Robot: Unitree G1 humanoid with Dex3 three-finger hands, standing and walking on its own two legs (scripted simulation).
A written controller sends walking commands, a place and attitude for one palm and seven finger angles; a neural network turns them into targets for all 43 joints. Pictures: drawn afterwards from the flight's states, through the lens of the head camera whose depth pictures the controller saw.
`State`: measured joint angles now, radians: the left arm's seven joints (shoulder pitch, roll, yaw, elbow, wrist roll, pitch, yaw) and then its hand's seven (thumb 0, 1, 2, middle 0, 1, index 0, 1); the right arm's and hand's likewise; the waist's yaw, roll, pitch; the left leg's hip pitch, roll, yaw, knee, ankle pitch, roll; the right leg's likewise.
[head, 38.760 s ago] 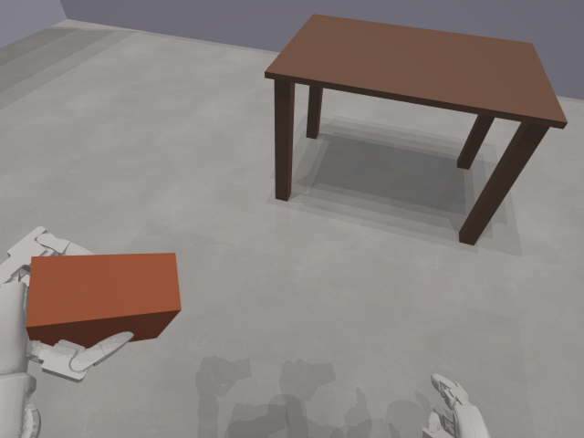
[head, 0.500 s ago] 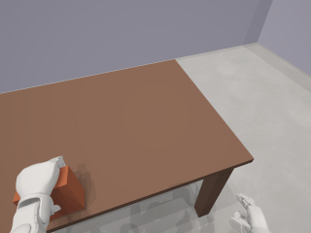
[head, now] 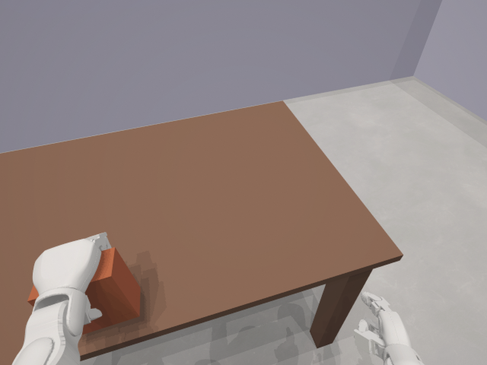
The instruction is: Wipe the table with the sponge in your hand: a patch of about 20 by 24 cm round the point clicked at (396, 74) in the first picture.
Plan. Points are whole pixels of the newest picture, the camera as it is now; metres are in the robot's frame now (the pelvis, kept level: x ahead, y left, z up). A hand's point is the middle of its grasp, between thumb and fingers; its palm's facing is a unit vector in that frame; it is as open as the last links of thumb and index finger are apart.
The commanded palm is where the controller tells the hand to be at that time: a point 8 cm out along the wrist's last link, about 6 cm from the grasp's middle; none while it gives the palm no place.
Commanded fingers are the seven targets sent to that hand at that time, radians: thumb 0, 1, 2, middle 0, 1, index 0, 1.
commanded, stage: lift the sponge slowly off the table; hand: left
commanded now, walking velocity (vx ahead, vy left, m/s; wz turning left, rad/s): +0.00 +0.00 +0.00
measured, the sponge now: (96, 300) +0.20 +0.31 -0.02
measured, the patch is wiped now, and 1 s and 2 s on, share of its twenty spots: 0.95 0.95 0.95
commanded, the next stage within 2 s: bring the sponge back beside the body in 0.94 s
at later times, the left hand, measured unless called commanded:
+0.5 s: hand (75, 265) +0.22 +0.32 +0.06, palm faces -0.03 -0.08 -1.00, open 10.4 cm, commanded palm +0.19 +0.31 +0.13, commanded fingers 0.00 0.10 1.30 -1.20 -1.60 -1.20 -1.60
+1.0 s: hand (68, 261) +0.21 +0.31 +0.09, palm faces -0.01 -0.09 -1.00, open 10.4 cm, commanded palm +0.19 +0.31 +0.16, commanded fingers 0.00 0.10 1.30 -1.20 -1.60 -1.20 -1.60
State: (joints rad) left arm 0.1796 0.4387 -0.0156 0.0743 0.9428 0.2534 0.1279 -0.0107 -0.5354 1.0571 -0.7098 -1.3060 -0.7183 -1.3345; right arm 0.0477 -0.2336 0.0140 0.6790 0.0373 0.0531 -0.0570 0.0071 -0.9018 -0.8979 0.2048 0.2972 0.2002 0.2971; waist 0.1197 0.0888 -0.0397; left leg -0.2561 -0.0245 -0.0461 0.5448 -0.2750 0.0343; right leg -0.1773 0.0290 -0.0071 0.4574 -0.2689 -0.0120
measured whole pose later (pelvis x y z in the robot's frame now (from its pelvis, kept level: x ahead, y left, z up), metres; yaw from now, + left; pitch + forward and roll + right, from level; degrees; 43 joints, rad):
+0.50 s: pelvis +0.00 -0.01 +0.00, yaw +0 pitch -3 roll -1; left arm 0.12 0.50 0.04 0.07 0.91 0.22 0.06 -0.01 -0.54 1.06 -0.71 -1.31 -0.72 -1.33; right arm 0.05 -0.26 0.01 0.70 0.04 0.04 -0.08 0.01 -0.90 -0.90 0.20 0.30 0.20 0.30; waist 0.11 0.10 -0.01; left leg -0.20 -0.02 -0.05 0.48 -0.24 0.02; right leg -0.12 0.03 -0.01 0.40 -0.24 -0.02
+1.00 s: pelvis -0.01 -0.01 +0.01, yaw +0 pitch -4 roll -1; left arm 0.10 0.52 0.01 -0.02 0.90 0.30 -0.02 -0.01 -0.53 1.06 -0.71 -1.30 -0.72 -1.33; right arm 0.00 -0.25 0.04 0.69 0.04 0.04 -0.07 0.01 -0.90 -0.90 0.20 0.30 0.20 0.30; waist 0.13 0.10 0.00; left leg -0.15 -0.02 -0.06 0.44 -0.22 0.03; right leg -0.08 0.03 -0.01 0.36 -0.22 -0.02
